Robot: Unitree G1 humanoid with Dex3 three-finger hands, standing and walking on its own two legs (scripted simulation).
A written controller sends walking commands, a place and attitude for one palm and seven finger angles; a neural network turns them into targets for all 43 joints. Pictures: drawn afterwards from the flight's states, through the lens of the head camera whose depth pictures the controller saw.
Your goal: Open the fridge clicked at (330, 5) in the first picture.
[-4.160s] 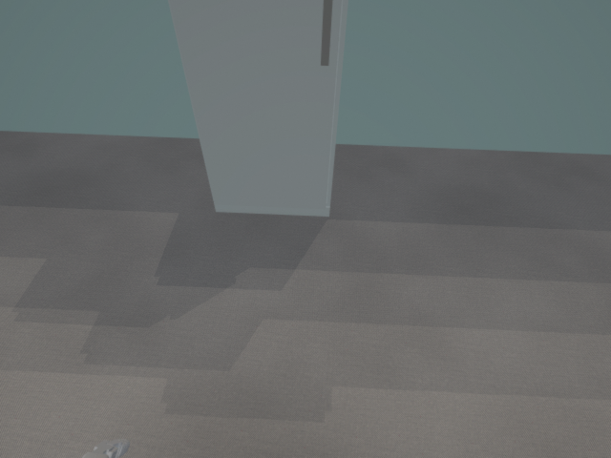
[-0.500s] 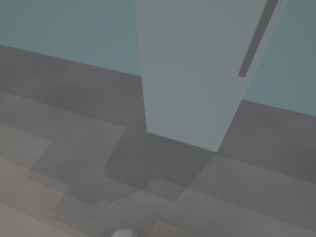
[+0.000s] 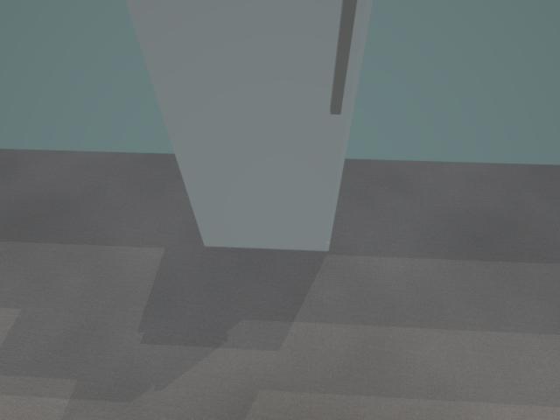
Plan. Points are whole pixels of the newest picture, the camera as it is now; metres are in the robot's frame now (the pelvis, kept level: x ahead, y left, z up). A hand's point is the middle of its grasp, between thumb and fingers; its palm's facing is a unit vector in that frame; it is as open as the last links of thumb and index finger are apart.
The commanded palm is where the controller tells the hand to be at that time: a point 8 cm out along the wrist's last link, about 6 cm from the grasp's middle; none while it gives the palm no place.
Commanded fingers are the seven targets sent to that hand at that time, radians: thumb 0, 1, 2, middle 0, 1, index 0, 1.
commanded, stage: take the last steps up to it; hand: right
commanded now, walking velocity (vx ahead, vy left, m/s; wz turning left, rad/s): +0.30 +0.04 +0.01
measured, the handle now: (347, 7) +0.81 -0.12 +0.22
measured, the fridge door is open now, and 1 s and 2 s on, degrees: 0 0 0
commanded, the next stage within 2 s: come to a stop and stand still in 0.98 s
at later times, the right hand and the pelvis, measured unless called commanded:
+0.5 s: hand (380, 384) +0.21 -0.16 -0.17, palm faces -0.06 +0.98 -0.19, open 7.4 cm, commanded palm none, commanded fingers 0.00 -0.90 -0.90 0.20 0.30 0.20 0.30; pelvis +0.11 +0.02 -0.01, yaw +1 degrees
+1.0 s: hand (381, 360) +0.26 -0.17 -0.18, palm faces +0.05 +0.99 -0.15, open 7.3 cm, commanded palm none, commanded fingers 0.00 -0.90 -0.90 0.20 0.30 0.20 0.30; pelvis +0.28 +0.00 +0.00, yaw +0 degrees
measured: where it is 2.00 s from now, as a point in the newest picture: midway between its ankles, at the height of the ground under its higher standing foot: (281, 401)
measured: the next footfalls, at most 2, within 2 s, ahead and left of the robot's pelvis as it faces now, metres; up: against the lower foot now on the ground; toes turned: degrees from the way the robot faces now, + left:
left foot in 0.50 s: +0.22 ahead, +0.14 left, +0.00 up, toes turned +8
right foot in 0.86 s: +0.33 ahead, -0.10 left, +0.00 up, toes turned -10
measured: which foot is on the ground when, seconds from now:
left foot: down 0.00-0.02, up 0.04-0.48, down 0.50-0.88, up 0.90-1.00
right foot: down 0.00-0.50, up 0.52-0.84, down 0.86-1.00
